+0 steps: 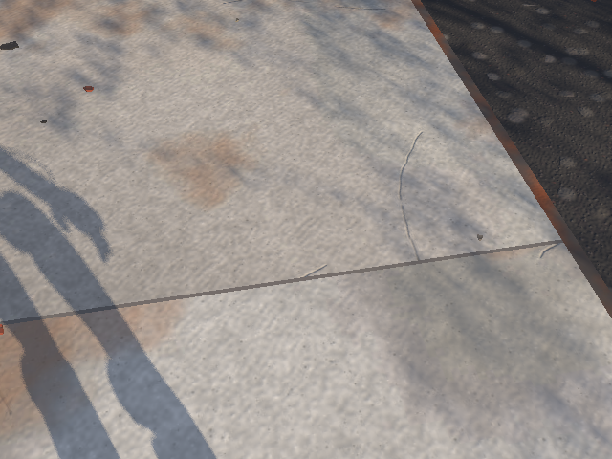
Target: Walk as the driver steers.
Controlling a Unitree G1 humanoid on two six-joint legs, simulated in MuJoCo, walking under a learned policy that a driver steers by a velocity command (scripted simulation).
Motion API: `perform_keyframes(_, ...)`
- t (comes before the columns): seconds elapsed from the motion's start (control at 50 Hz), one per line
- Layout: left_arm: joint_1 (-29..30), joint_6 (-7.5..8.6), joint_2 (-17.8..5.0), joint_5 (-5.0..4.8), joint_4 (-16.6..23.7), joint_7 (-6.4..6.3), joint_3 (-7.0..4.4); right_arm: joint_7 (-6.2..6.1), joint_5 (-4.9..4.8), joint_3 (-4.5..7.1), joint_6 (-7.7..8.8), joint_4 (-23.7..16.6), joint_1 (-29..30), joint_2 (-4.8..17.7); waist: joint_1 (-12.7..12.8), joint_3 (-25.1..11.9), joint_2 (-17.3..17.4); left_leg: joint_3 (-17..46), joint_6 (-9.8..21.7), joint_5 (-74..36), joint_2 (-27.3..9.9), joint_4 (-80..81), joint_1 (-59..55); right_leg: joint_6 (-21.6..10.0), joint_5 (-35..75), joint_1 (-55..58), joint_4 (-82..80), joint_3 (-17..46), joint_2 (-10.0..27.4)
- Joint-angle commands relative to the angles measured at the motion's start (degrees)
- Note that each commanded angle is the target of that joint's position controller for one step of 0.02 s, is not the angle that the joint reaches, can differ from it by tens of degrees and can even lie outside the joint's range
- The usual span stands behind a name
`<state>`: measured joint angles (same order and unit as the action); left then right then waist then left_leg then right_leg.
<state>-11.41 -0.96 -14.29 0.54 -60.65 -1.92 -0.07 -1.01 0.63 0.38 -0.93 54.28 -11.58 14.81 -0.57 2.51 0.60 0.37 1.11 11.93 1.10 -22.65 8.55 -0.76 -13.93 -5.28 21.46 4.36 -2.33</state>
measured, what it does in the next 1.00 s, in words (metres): walks ahead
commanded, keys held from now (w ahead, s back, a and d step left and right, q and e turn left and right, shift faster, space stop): no key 0.50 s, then w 0.50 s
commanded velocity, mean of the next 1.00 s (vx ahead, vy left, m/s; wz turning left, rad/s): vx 0.15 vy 0.00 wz -0.01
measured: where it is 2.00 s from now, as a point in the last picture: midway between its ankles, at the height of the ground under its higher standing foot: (312, 382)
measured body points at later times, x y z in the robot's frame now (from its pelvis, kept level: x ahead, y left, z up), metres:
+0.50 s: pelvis +0.00 -0.01 +0.00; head +0.00 -0.01 +0.45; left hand +0.01 +0.23 -0.16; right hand +0.01 -0.25 -0.16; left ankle +0.00 +0.11 -0.74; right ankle -0.02 -0.12 -0.74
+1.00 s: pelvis +0.13 +0.04 +0.00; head +0.14 +0.05 +0.45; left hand +0.20 +0.28 -0.16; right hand +0.03 -0.19 -0.14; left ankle +0.03 +0.10 -0.74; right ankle +0.16 -0.09 -0.67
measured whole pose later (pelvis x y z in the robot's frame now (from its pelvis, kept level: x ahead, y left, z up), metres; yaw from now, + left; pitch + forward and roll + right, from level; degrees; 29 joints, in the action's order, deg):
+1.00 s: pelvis +0.13 +0.04 +0.00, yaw +0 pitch +1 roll -1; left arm -10.5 2.6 -12.7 2.1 -59.3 1.6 -2.4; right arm -0.4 1.1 0.6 5.1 63.8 -28.8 9.0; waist -1.4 0.5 -1.6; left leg -2.9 4.8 16.5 3.4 -14.4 -1.3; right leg -3.5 -12.5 -31.9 58.9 -2.3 2.1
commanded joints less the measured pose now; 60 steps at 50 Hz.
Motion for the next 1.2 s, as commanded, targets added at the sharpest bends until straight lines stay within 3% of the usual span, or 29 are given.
perform_keyframes(0.02,-0.9,0.56,-6.3,-0.01,0.0,-0.32,-0.80,-0.21,0.03,1.03,0.37,-0.2,-0.9,5.6,-0.1,0.0,-1.5,5.3,1.2,-6.3,-5.5,3.5,-0.8,-1.9,9.3,-3.0,-4.2,5.4,6.2)
perform_keyframes(0.24,-2.2,0.92,-4.7,-0.09,-3.5,-0.42,-0.10,-0.59,0.00,0.20,0.47,5.0,-3.3,4.3,-0.1,0.4,-0.7,5.2,0.7,-5.5,-5.6,3.5,-0.1,-2.4,8.2,-3.6,-4.8,5.2,6.0)
perform_keyframes(0.5,-4.9,1.10,-2.4,-0.11,-5.5,-0.61,0.32,-1.04,0.03,-0.33,0.57,8.5,-6.0,2.0,-0.1,0.9,-0.7,5.0,0.6,-5.7,-5.8,2.9,0.5,-2.5,8.4,-4.4,-4.3,4.6,5.7)
perform_keyframes(0.52,-5.6,1.08,-2.1,-0.04,-5.7,-0.61,0.40,-1.02,0.12,-0.41,0.54,8.8,-6.4,1.7,0.1,-0.3,-0.9,4.7,0.7,-1.3,-5.2,3.0,0.0,-2.7,3.1,-4.2,-5.0,4.6,5.3)
perform_keyframes(0.56,-6.5,0.62,-4.0,-0.02,-5.4,-0.61,-0.54,-0.84,0.43,0.16,0.24,8.4,-6.3,2.4,0.4,1.1,-2.7,2.6,1.6,12.7,-2.1,-0.7,2.7,-4.7,-14.4,-6.4,-5.1,5.7,4.3)
perform_keyframes(0.6,-8.8,0.14,-5.2,0.22,-5.1,-0.36,-1.45,-0.30,1.07,0.31,0.09,6.9,-4.3,1.7,1.8,5.8,-4.8,1.5,2.6,21.8,0.0,-5.9,11.0,-7.9,-30.2,-8.4,-7.5,11.2,6.8)
perform_keyframes(0.64,-12.3,0.32,-6.3,0.39,-5.6,-0.34,-2.41,0.27,1.82,-0.21,0.94,5.1,-2.5,-1.2,2.9,8.0,-9.4,-2.8,2.4,15.8,0.7,-14.9,17.4,-12.0,-35.3,-5.9,-12.3,21.0,14.0)
perform_keyframes(0.66,-12.6,0.65,-6.0,0.50,-5.4,-0.24,-2.66,0.43,1.96,-0.12,1.65,4.2,-1.4,-0.9,3.2,8.6,-9.3,-2.7,2.6,13.1,-0.9,-17.8,18.4,-13.4,-32.7,-6.3,-13.5,23.5,16.4)
perform_keyframes(0.72,-9.6,1.79,-6.3,0.56,-3.8,0.17,-3.35,1.25,1.07,0.52,3.58,3.3,-3.8,-0.2,0.2,7.0,-7.6,-2.9,3.7,12.7,-1.8,-12.6,12.8,-12.7,-24.2,-8.2,-11.1,19.0,15.1)
perform_keyframes(0.74,-6.9,2.04,-5.8,0.08,-2.9,0.29,-3.39,1.27,0.55,0.60,4.08,4.7,-8.5,-1.1,-2.5,6.7,-7.1,-4.3,4.2,9.0,-0.6,-6.2,3.2,-11.1,-21.9,-14.1,-8.4,15.2,12.6)
perform_keyframes(0.76,-4.7,2.36,-4.5,0.05,-1.9,0.41,-3.24,1.00,0.24,1.09,4.40,7.1,-14.6,-0.7,-5.1,6.0,-4.4,-3.6,4.2,7.5,0.7,-1.5,-7.3,-9.3,-19.3,-20.5,-3.2,11.3,9.1)
perform_keyframes(0.78,-2.8,3.11,-1.5,0.27,-0.3,0.72,-2.47,0.40,0.89,2.05,4.88,8.6,-21.3,2.5,-7.6,4.4,4.8,9.2,5.0,14.4,-7.8,6.3,-15.9,-6.9,-15.2,-27.7,10.8,3.8,3.7)
perform_keyframes(0.8,-1.8,3.83,1.3,0.35,2.2,1.27,-1.73,0.46,0.51,3.86,4.73,10.5,-29.0,9.2,-8.9,1.7,17.9,32.8,9.9,27.7,-20.5,15.7,-20.5,-4.9,-16.2,-36.7,27.1,-5.3,-2.8)
perform_keyframes(0.82,-0.8,4.08,-3.3,2.22,2.6,1.70,-2.65,0.34,0.51,3.44,4.25,10.5,-26.0,6.7,-5.6,5.8,9.1,35.0,11.2,28.6,-22.9,15.6,-15.6,-5.3,-15.6,-39.1,37.0,-3.4,0.9)
perform_keyframes(0.84,-0.9,4.45,-2.1,2.19,2.3,2.38,-2.54,0.63,0.70,2.79,4.59,8.3,-20.6,4.2,-3.0,8.2,3.3,30.5,10.9,25.1,-21.0,15.4,-11.3,-5.6,-10.1,-39.1,40.5,-2.1,3.3)
perform_keyframes(0.86,-1.9,4.92,-0.6,1.55,1.7,2.90,-2.19,0.78,0.78,2.54,5.11,6.9,-16.9,3.2,-1.3,8.0,1.8,25.1,10.1,18.0,-18.6,15.9,-9.4,-5.1,-5.4,-37.5,41.0,-2.0,4.9)
perform_keyframes(0.88,-2.0,5.11,-0.5,1.52,1.7,3.33,-2.33,0.71,0.64,2.22,5.65,6.3,-15.5,2.5,-0.3,7.1,1.6,20.7,9.5,11.5,-16.7,16.3,-9.0,-4.6,-2.2,-36.2,40.3,-2.6,5.8)
perform_keyframes(0.92,-1.9,4.60,-0.9,1.73,1.8,3.74,-2.61,0.58,0.49,1.57,6.43,7.2,-17.1,0.8,0.1,4.9,3.0,13.2,8.4,-4.2,-13.7,15.2,-10.8,-3.3,1.0,-35.3,39.8,-4.9,5.6)
perform_keyframes(0.98,2.3,3.72,0.0,1.46,3.9,3.69,-2.54,0.36,0.31,0.92,6.74,9.1,-21.7,0.0,-0.4,3.7,4.1,7.0,8.0,-23.9,-12.0,12.7,-12.8,-2.2,2.6,-37.3,38.1,-7.9,4.6)
perform_keyframes(1.06,13.3,3.42,1.7,0.85,8.7,3.75,-1.42,-0.07,0.44,0.28,6.72,9.2,-22.1,-0.2,-1.9,6.3,4.9,3.1,7.6,-30.9,-10.0,13.6,-8.7,-1.8,6.7,-33.8,23.9,-11.6,2.6)
perform_keyframes(1.1,15.9,3.40,1.9,0.44,10.1,3.63,-1.00,-0.29,0.51,0.32,6.85,9.6,-22.6,0.7,-2.2,6.5,5.8,2.1,7.6,-35.3,-10.4,13.5,-8.1,-2.9,8.0,-28.7,17.0,-13.3,1.2)
perform_keyframes(1.16,10.3,3.65,-0.9,0.30,9.6,2.67,-1.92,-0.51,0.45,0.72,7.28,9.6,-20.6,2.5,1.5,2.7,6.5,0.7,6.7,-54.7,-12.1,5.7,-10.7,-6.2,7.0,-18.1,13.2,-13.6,-1.6)
perform_keyframes(1.2,-4.7,4.51,-3.4,0.23,5.0,1.87,-3.51,-0.56,0.18,1.15,6.96,9.1,-18.0,3.8,8.1,-4.9,6.0,-0.3,6.0,-57.3,-11.7,-11.2,-10.7,-8.6,8.0,-3.3,8.2,-12.1,-2.8)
